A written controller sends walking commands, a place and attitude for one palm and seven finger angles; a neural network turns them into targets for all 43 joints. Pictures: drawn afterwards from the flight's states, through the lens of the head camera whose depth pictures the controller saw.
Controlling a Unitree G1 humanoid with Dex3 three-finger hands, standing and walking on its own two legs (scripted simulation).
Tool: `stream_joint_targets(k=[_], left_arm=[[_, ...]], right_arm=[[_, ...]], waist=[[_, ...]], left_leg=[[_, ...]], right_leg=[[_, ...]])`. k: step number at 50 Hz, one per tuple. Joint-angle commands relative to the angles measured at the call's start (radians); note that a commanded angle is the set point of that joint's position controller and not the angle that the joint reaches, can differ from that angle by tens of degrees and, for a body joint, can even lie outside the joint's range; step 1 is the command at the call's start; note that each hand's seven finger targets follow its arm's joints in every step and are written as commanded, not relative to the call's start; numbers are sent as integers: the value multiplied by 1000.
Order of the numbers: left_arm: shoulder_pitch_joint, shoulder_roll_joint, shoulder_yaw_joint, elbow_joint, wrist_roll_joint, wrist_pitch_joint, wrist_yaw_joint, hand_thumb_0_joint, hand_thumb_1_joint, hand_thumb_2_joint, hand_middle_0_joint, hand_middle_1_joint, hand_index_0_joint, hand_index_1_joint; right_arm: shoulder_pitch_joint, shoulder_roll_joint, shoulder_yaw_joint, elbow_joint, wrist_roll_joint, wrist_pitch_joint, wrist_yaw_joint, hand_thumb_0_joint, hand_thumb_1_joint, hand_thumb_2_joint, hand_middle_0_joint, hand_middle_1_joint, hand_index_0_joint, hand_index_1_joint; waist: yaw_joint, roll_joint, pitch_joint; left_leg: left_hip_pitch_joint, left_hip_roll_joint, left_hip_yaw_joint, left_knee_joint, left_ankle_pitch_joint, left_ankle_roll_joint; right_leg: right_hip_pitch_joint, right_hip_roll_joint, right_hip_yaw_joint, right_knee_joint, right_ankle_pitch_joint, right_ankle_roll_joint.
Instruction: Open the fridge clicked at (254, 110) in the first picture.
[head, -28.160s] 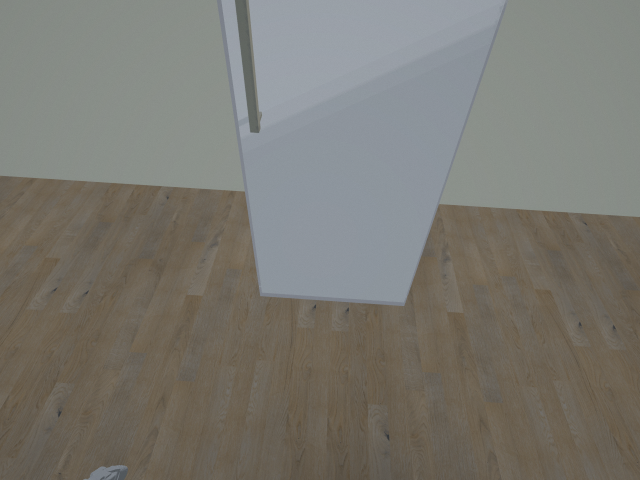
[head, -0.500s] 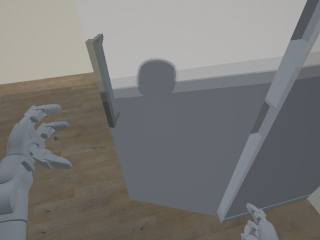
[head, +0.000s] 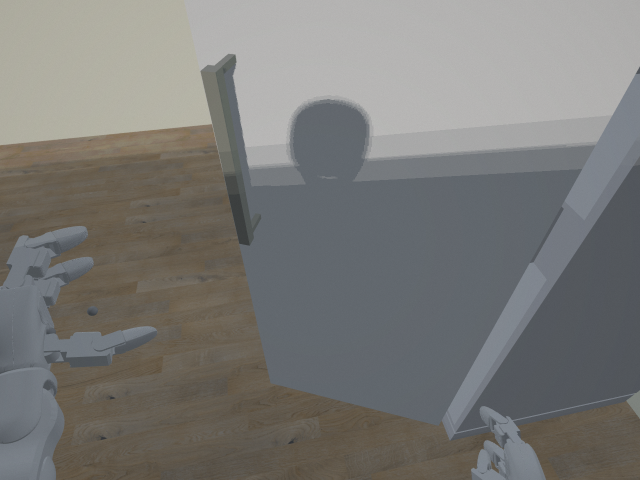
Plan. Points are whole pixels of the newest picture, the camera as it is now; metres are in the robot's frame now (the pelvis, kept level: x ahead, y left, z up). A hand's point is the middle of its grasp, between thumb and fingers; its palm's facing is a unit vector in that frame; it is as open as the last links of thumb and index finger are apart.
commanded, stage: draw the hand back to the body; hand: left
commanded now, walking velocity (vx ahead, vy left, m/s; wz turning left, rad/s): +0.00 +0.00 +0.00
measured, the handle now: (238, 162) +0.49 +0.20 +0.16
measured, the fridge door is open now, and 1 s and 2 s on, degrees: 64 64 64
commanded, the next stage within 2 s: step back with the hand held close in 0.80 s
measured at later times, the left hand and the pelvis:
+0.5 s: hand (68, 330) +0.19 +0.28 +0.15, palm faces +0.50 -0.79 -0.36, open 8.1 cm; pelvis +0.01 +0.00 +0.00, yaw +0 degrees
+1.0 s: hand (76, 326) +0.19 +0.27 +0.16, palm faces +0.49 -0.79 -0.37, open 7.4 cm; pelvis +0.00 +0.00 +0.00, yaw +0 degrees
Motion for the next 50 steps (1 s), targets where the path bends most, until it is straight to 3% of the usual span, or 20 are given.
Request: stream_joint_targets(k=[1,5,7,14,17,21,24,26,28,37,39,42,45,46,47,48,50], left_arm=[[-184,218,87,-253,17,-101,31,0,175,550,-225,-725,-225,-725],[-100,208,96,-280,23,-110,30,0,320,620,-220,-640,-220,-640],[-32,213,113,-287,23,-110,28,0,393,655,-218,-598,-218,-598],[67,210,125,-371,19,-112,22,0,646,777,-209,-449,-209,-449],[100,222,145,-380,15,-112,21,0,755,830,-205,-385,-205,-385],[108,209,135,-417,14,-116,21,0,900,900,-200,-300,-200,-300],[81,197,117,-399,18,-113,26,0,900,900,-200,-300,-200,-300],[72,201,123,-383,16,-114,29,0,900,900,-200,-300,-200,-300],[80,206,129,-368,16,-115,30,0,900,900,-200,-300,-200,-300],[85,216,133,-396,19,-120,31,0,900,900,-200,-300,-200,-300],[98,208,130,-380,16,-121,31,0,900,900,-200,-300,-200,-300],[101,218,145,-369,14,-123,29,0,900,900,-200,-300,-200,-300],[106,209,141,-361,9,-125,26,0,900,900,-200,-300,-200,-300],[57,170,86,-398,15,-130,20,0,900,900,-200,-300,-200,-300],[-111,346,238,-479,26,-174,36,0,900,900,-200,-300,-200,-300],[57,227,150,-375,31,-170,24,0,900,900,-200,-300,-200,-300],[131,193,110,-376,42,-152,18,0,900,900,-200,-300,-200,-300]], right_arm=[[-155,-125,-52,-151,-2,-45,-15,0,-900,-900,200,300,200,300],[-156,-116,-53,-151,-5,-32,-9,0,-900,-900,200,300,200,300],[-156,-119,-55,-152,-7,-26,-3,0,-900,-900,200,300,200,300],[-150,-110,-60,-172,-7,-8,10,0,-900,-900,200,300,200,300],[-149,-113,-64,-176,-9,-2,9,0,-900,-900,200,300,200,300],[-150,-106,-63,-179,-7,3,9,0,-900,-900,200,300,200,300],[-147,-106,-60,-172,-7,1,5,0,-900,-900,200,300,200,300],[-149,-108,-63,-173,-8,-1,0,0,-900,-900,200,300,200,300],[-149,-108,-65,-170,-9,-1,-4,0,-900,-900,200,300,200,300],[-159,-105,-62,-169,-10,-8,-3,0,-900,-900,200,300,200,300],[-158,-100,-61,-170,-11,-8,-5,0,-900,-900,200,300,200,300],[-158,-103,-62,-167,-11,-9,-4,0,-900,-900,200,300,200,300],[-157,-100,-64,-169,-10,-6,-6,0,-900,-900,200,300,200,300],[-166,-98,-61,-174,-8,-11,-4,0,-900,-900,200,300,200,300],[-165,-96,-31,-223,18,8,7,0,-900,-900,200,300,200,300],[-160,-88,-36,-179,2,22,3,0,-900,-900,200,300,200,300],[-142,-95,-46,-211,5,42,9,0,-900,-900,200,300,200,300]], waist=[[-20,-2,-100],[-9,43,-101],[-1,35,-101],[-4,48,-89],[-4,-3,-82],[-9,42,-74],[-16,62,-42],[-16,7,-37],[-14,-10,-45],[-5,42,-57],[-8,7,-39],[-4,17,-29],[-6,-14,-34],[-16,3,-27],[-43,73,45],[-55,-13,41],[-54,-74,-26]], left_leg=[[110,-22,-8,-80,89,20],[115,-21,-10,-88,137,15],[110,-18,-14,-87,167,12],[106,-11,-7,-77,221,7],[101,-13,-5,-69,229,11],[105,-15,0,-65,195,11],[101,-16,-2,-70,162,11],[97,-18,0,-72,123,16],[107,-19,3,-69,124,21],[109,-24,0,-65,129,19],[101,-22,1,-68,120,20],[96,-23,1,-67,116,20],[98,-21,4,-67,106,22],[102,-24,6,-65,105,23],[2,-4,-12,-31,29,24],[-22,7,-27,9,42,28],[-2,7,-14,62,70,25]], right_leg=[[-66,14,15,-92,73,1],[-34,13,14,-85,115,-4],[-16,15,14,-81,140,-7],[-13,15,14,-76,185,-3],[-13,15,13,-78,204,-2],[-29,11,17,-85,174,0],[-51,10,16,-97,140,-1],[-57,11,15,-106,107,3],[-54,7,19,-110,113,4],[-36,6,26,-107,120,1],[-45,6,22,-110,112,4],[-47,4,27,-114,109,2],[-51,4,26,-115,98,7],[-60,4,27,-116,97,8],[-149,-39,96,-129,144,2],[-206,-74,107,-116,195,0],[-228,-107,123,-92,223,-1]])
